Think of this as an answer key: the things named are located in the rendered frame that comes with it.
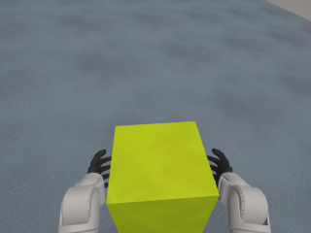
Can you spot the carton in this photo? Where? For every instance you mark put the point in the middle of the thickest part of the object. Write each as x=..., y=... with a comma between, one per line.
x=160, y=179

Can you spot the robot right hand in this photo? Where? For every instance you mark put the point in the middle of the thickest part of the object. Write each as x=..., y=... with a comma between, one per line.
x=222, y=163

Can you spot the robot left forearm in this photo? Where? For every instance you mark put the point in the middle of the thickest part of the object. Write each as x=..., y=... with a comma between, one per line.
x=80, y=206

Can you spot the robot right forearm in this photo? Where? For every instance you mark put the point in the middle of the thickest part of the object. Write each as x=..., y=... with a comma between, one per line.
x=247, y=206

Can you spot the robot left hand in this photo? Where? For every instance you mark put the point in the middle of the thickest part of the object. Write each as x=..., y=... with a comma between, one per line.
x=95, y=165

